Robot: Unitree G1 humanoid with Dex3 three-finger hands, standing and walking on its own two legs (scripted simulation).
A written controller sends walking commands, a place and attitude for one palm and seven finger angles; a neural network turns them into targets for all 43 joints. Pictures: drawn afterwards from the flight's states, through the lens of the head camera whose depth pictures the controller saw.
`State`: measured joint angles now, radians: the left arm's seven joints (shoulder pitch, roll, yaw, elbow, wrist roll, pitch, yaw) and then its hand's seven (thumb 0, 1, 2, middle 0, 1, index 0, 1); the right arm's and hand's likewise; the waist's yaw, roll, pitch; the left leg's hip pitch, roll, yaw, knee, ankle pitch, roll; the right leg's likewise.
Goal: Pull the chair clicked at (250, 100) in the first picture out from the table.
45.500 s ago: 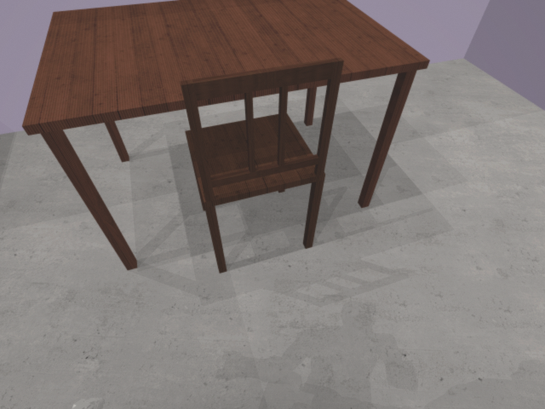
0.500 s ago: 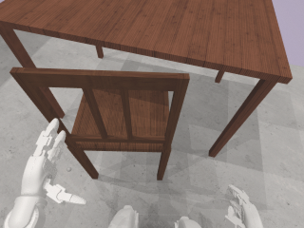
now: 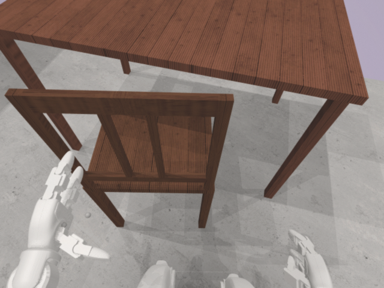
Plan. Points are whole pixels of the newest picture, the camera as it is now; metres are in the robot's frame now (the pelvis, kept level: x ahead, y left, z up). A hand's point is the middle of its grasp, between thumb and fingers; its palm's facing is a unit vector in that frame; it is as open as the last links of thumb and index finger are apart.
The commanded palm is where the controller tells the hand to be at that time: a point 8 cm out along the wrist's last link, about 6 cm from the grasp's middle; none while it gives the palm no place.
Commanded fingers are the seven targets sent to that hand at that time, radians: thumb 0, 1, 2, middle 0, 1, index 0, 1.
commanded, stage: aim the fingers beside a spindle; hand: left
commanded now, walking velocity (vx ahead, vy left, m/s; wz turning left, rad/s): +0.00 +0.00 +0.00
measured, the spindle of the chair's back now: (118, 148) +0.43 +0.21 -0.02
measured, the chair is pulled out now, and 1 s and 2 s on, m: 0.16 0.16 0.16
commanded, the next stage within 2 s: none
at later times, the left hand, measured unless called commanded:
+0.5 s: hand (101, 208) +0.26 +0.19 +0.03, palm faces +0.04 -1.00 -0.04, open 16.9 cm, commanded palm +0.24 +0.25 +0.03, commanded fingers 0.00 -0.50 0.30 -0.06 -0.08 -0.06 -0.08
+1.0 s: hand (112, 206) +0.28 +0.18 +0.01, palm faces +0.03 -1.00 -0.03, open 17.0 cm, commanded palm +0.26 +0.24 +0.01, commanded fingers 0.00 -0.50 0.30 -0.06 -0.08 -0.06 -0.08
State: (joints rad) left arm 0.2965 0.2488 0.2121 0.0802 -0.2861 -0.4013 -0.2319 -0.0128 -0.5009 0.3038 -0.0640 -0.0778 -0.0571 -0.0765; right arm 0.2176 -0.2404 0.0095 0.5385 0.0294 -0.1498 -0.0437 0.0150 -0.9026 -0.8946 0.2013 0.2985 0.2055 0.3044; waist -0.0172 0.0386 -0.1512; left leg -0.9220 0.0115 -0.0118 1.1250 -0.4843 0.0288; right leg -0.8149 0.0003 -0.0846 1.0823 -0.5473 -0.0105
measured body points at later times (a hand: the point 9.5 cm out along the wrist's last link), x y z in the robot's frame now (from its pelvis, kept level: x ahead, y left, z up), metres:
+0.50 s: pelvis +0.00 -0.01 -0.01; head +0.08 +0.00 +0.43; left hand +0.25 +0.25 +0.03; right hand +0.16 -0.26 -0.10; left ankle +0.03 +0.10 -0.66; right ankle -0.01 -0.12 -0.66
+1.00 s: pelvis +0.00 +0.00 -0.02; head +0.09 +0.01 +0.42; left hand +0.27 +0.23 +0.01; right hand +0.17 -0.25 -0.11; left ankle +0.03 +0.10 -0.66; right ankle -0.01 -0.12 -0.66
